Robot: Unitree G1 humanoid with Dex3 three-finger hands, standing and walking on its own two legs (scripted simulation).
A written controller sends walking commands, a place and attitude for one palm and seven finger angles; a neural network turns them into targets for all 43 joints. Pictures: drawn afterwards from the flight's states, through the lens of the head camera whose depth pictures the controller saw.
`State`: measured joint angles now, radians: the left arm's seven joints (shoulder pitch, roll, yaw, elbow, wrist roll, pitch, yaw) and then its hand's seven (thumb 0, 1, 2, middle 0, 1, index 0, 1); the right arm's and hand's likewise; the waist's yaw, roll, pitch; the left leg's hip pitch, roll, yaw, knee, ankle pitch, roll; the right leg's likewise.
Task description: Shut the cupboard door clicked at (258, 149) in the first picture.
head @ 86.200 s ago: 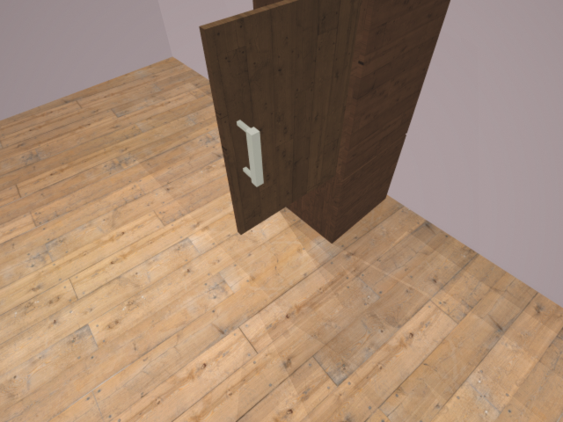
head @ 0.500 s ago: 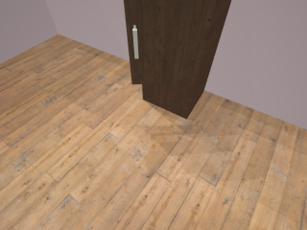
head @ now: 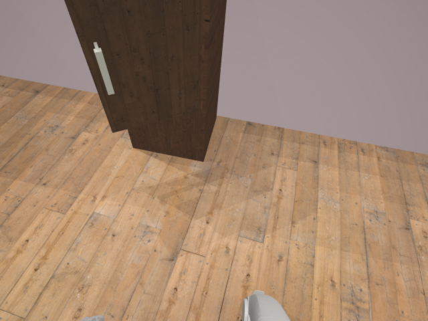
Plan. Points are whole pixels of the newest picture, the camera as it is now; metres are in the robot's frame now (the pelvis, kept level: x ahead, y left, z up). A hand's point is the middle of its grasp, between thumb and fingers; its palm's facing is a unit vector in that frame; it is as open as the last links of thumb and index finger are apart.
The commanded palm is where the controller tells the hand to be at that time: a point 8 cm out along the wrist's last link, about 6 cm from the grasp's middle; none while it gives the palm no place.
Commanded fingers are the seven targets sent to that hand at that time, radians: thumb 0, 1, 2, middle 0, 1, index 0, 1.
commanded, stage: walk to a spot facing it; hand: left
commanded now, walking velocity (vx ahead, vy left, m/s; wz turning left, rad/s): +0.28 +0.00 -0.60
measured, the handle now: (103, 69) +0.83 +0.39 -0.04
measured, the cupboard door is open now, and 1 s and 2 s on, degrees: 36 36 36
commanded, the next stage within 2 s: turn to face it in 0.32 s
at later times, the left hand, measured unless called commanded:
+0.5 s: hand (171, 260) +0.27 +0.11 -0.16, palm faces -0.21 -0.94 -0.25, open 7.3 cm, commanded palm none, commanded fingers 0.00 0.90 0.90 -0.20 -0.30 -0.20 -0.30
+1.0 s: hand (169, 213) +0.39 +0.13 -0.17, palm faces +0.01 -0.97 -0.23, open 7.4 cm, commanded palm none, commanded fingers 0.00 0.90 0.90 -0.20 -0.30 -0.20 -0.30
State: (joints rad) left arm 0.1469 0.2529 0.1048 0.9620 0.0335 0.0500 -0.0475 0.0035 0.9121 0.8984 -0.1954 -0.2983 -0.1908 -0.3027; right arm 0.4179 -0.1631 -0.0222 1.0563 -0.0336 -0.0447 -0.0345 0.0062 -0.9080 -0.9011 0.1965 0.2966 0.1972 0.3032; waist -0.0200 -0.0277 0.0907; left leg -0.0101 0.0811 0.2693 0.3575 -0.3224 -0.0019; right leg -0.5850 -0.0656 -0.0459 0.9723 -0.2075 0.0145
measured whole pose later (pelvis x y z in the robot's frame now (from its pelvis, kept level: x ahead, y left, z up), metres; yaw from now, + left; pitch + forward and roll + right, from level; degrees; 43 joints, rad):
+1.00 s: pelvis +0.30 -0.07 +0.00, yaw -1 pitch +1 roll -2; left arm 0.15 0.22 0.07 0.95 0.02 0.04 0.02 0.00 0.91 0.90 -0.20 -0.30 -0.20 -0.30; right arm 0.25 -0.18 -0.02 0.99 -0.03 0.03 -0.02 0.00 -0.93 -0.90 0.20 0.30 0.20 0.30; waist -0.02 -0.01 0.08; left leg -0.27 -0.04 -0.08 0.47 -0.21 0.03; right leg -0.44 -0.05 0.03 0.94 -0.44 0.06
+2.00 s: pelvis +0.34 -0.13 -0.02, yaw +26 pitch -1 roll +1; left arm 0.30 0.18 0.04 1.00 0.04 -0.03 -0.01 0.00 0.91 0.90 -0.20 -0.30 -0.19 -0.30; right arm 0.27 -0.21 -0.04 1.02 -0.02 0.03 0.00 0.00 -0.92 -0.90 0.20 0.30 0.20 0.30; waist 0.02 0.05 0.03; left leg -0.27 0.00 -0.02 0.76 -0.47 0.02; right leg -0.26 -0.04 -0.10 0.61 -0.34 -0.03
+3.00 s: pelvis +0.52 +0.00 -0.01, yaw +27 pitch +0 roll +1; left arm 0.15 0.16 0.05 1.00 0.03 0.02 0.04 0.00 0.92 0.90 -0.20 -0.30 -0.20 -0.30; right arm 0.19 -0.18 -0.05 1.04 -0.01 0.06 -0.03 0.01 -0.92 -0.90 0.19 0.30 0.19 0.30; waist -0.01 -0.01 0.11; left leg -0.33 -0.02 0.02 0.90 -0.55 -0.03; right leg -0.32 -0.04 -0.04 0.52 -0.21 -0.02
